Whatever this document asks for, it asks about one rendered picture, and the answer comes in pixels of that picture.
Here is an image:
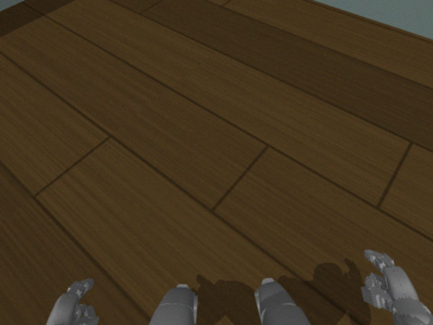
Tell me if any left robot hand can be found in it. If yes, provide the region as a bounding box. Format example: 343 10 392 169
46 278 99 325

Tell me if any right robot hand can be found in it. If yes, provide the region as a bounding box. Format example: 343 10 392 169
361 249 419 312

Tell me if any right robot arm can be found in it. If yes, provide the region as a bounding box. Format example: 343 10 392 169
392 298 433 325

